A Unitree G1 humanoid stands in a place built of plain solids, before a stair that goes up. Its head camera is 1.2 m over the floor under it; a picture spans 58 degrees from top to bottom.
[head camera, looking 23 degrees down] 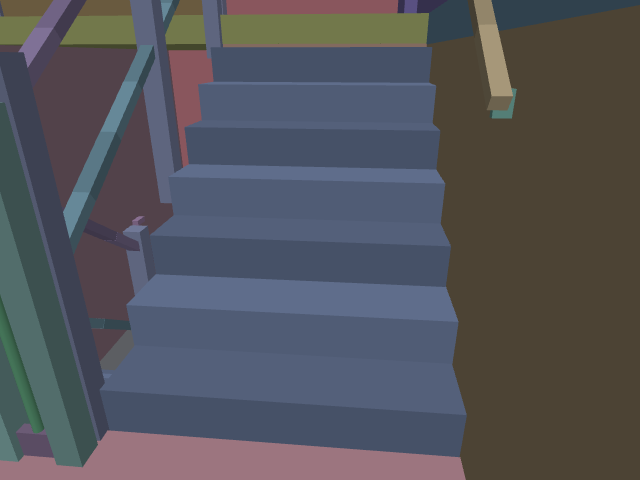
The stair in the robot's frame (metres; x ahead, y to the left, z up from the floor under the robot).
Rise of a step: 0.18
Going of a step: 0.24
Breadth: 1.20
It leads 5 degrees to the right of straight ahead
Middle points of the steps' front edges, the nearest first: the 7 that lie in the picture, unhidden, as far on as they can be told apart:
1.08 0.14 0.18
1.32 0.12 0.36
1.56 0.09 0.53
1.81 0.07 0.71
2.05 0.05 0.89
2.30 0.03 1.07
2.54 0.01 1.25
